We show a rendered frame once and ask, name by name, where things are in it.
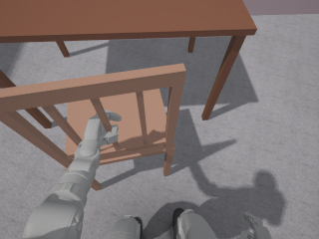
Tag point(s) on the chair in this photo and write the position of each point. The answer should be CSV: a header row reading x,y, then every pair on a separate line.
x,y
144,130

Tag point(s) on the right robot thigh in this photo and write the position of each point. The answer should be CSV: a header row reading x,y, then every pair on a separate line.
x,y
193,226

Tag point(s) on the left robot upper arm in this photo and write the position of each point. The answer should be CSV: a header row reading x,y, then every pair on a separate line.
x,y
54,220

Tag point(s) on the right robot hand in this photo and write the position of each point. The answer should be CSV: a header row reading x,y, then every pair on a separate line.
x,y
259,231

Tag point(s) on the left robot thigh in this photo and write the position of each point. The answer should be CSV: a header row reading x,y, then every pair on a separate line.
x,y
125,228

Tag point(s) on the table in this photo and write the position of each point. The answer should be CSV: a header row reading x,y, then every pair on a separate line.
x,y
28,21

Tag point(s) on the robot left forearm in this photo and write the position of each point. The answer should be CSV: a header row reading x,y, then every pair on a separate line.
x,y
77,180

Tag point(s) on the robot thigh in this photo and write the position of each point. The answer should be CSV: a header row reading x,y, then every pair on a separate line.
x,y
193,226
125,228

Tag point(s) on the left robot hand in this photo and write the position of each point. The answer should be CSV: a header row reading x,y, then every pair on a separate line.
x,y
95,130

